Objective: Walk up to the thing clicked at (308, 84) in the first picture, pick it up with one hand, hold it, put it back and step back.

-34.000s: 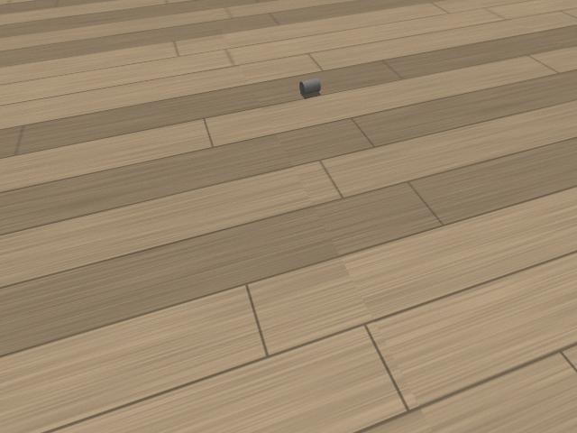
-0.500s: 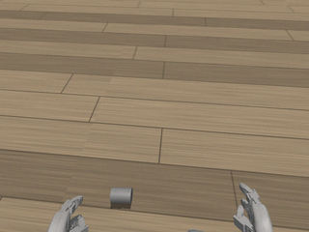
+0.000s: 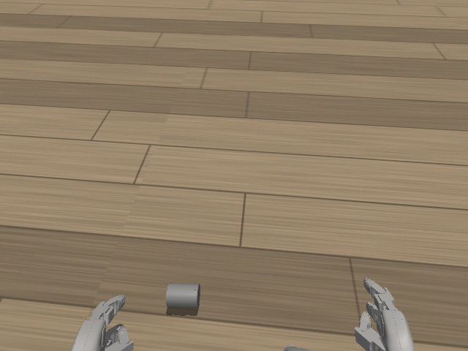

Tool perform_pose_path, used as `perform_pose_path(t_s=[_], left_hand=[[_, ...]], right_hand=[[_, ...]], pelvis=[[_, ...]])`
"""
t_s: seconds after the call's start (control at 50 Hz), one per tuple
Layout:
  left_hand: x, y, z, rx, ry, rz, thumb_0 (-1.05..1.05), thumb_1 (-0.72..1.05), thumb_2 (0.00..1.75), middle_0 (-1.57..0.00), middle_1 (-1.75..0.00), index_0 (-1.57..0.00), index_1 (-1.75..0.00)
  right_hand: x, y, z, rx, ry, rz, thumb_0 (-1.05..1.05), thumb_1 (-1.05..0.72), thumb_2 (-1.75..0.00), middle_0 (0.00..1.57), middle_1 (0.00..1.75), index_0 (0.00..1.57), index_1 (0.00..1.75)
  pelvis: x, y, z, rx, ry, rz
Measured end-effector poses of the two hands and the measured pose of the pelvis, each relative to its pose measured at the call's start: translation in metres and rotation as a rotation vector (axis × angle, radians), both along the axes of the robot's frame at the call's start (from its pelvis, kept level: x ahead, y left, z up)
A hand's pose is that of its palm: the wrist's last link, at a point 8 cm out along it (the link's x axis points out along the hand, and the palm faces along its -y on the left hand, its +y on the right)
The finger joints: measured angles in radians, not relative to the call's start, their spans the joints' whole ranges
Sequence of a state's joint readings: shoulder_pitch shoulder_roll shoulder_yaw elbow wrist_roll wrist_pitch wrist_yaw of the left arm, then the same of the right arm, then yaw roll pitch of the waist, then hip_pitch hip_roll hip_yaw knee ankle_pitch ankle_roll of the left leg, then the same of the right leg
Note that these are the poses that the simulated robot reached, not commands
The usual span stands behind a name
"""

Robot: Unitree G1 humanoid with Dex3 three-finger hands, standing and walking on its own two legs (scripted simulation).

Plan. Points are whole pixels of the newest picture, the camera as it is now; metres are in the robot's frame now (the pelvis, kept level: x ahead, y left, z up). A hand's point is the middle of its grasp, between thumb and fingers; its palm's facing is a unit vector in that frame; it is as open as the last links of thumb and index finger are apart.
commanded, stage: home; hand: left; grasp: from above
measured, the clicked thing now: (183, 294) +0.46 +0.20 -0.67
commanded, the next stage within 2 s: stand in 0.46 s
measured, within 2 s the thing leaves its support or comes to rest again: neither
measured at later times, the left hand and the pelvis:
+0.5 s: hand (129, 346) +0.17 +0.18 -0.04, palm faces +0.04 -0.98 -0.21, open 7.4 cm; pelvis +0.00 +0.00 +0.00, yaw +0 degrees
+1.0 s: hand out of the picture +0.06 +0.24 -0.11, palm faces +0.04 -0.94 -0.33, open 7.4 cm; pelvis +0.00 +0.00 +0.05, yaw +1 degrees
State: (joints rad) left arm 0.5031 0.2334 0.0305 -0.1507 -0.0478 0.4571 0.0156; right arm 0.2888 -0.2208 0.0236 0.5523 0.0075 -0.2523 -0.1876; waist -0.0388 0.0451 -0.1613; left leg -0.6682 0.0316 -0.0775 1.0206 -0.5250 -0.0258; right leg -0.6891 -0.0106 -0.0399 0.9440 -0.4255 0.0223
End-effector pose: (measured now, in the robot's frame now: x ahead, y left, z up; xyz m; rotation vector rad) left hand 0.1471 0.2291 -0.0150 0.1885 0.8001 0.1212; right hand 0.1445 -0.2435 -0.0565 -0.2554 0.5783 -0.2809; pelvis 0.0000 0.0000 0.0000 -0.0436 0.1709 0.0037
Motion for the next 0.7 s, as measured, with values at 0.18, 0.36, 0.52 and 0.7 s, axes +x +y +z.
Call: perform_pose_path(t_s=[0.18, 0.36, 0.52, 0.7], left_hand=[[0.002, 0.001, 0.0, -0.002, 0.0, -0.001, 0.01, 0.9, 0.89, -0.2, -0.3, -0.2, -0.29], [0.003, 0.002, 0.0, -0.001, 0.0, -0.001, 0.01, 0.9, 0.89, -0.2, -0.3, -0.2, -0.29], [0.003, 0.001, -0.001, -0.005, 0.004, 0.001, 0.01, 0.9, 0.89, -0.2, -0.3, -0.2, -0.29], [0.001, 0.028, -0.034, 0.12, 0.032, -0.026, 0.01, 0.9, 0.89, -0.2, -0.3, -0.2, -0.3]], right_hand=[[0.003, 0.001, 0.0, 0.001, -0.002, -0.001, 0.02, -0.9, -0.9, 0.2, 0.3, 0.21, 0.3], [0.004, 0.003, 0.0, 0.006, 0.001, 0.002, 0.02, -0.9, -0.9, 0.2, 0.3, 0.21, 0.3], [0.005, 0.003, -0.001, 0.007, 0.005, 0.001, 0.02, -0.9, -0.9, 0.2, 0.3, 0.21, 0.3], [-0.013, -0.013, -0.023, -0.019, 0.353, 0.143, 0.01, -0.9, -0.9, 0.2, 0.3, 0.21, 0.3]], pelvis=[[0.002, 0.001, -0.001, -0.001, 0.004, 0.0], [0.003, 0.002, -0.001, -0.002, 0.006, 0.0], [0.004, 0.002, -0.001, -0.003, 0.009, 0.0], [-0.005, 0.001, 0.014, 0.039, -0.121, -0.003]])
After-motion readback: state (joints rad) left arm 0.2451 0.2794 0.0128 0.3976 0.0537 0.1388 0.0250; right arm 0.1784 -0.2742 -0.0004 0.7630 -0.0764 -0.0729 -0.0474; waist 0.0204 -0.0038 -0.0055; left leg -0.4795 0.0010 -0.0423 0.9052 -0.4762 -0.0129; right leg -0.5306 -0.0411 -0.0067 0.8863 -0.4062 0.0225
